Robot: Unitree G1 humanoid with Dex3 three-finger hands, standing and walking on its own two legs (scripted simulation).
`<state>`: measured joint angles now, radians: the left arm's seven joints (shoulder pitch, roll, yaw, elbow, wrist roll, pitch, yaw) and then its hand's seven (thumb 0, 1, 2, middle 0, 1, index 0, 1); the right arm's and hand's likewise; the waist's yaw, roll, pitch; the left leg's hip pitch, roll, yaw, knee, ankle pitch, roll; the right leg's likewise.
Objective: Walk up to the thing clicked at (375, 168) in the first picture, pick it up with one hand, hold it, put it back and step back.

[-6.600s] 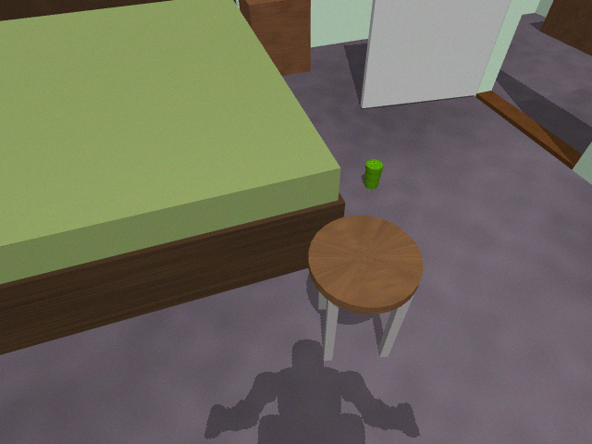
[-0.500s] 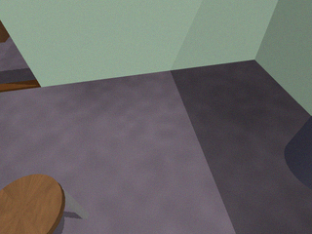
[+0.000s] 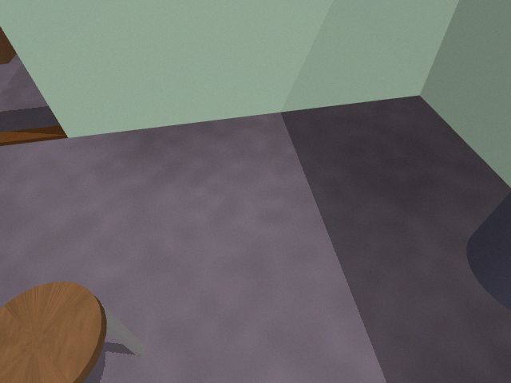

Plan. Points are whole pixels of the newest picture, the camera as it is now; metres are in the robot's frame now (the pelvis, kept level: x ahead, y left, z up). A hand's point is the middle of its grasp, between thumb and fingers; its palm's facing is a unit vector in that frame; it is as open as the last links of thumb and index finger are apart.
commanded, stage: stand
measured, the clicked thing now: out of the picture +0.60 +1.34 -0.71
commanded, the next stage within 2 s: walk up in 0.22 s
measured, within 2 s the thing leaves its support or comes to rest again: neither
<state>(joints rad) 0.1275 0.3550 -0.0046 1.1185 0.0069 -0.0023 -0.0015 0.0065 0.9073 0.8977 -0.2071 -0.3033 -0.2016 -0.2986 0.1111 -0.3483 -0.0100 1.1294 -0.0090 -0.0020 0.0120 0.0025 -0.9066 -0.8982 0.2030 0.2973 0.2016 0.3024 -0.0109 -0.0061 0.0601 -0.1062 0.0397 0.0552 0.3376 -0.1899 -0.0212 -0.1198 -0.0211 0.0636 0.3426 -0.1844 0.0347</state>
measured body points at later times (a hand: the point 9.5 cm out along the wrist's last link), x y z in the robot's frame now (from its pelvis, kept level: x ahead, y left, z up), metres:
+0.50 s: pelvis +0.00 +0.00 -0.02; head +0.03 -0.01 +0.43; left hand +0.10 +0.31 -0.14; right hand +0.06 -0.34 -0.14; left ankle +0.00 +0.13 -0.75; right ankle +0.00 -0.12 -0.73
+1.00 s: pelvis +0.01 +0.03 -0.02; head +0.06 +0.04 +0.43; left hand +0.21 +0.30 -0.15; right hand +0.00 -0.29 -0.13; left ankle +0.05 +0.14 -0.75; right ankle -0.03 -0.11 -0.70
